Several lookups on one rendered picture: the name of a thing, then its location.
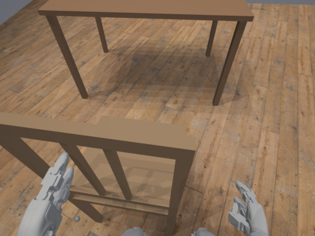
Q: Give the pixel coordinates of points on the table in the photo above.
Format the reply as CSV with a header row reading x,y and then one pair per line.
x,y
212,10

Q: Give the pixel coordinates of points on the right robot hand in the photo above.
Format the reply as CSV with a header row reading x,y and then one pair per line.
x,y
251,217

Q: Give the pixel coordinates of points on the chair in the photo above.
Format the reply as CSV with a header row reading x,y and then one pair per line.
x,y
130,164

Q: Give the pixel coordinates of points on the left robot hand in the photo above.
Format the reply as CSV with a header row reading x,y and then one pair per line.
x,y
45,210

